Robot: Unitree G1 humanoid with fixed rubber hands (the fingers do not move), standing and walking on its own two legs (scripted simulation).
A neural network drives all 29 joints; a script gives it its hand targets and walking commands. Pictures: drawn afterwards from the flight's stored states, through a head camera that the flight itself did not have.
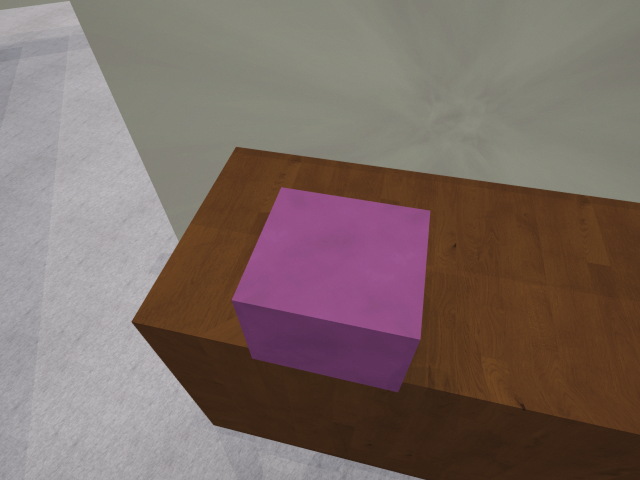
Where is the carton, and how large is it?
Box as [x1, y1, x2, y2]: [232, 187, 429, 391]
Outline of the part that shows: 281,187 232,298 232,302 252,358 398,391 420,339 429,210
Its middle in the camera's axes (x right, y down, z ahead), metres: +0.03 +0.08 +0.60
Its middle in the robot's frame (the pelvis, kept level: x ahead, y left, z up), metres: +0.39 -0.01 -0.04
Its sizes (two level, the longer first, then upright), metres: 0.233 0.212 0.180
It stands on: a pedestal, 0.65 m high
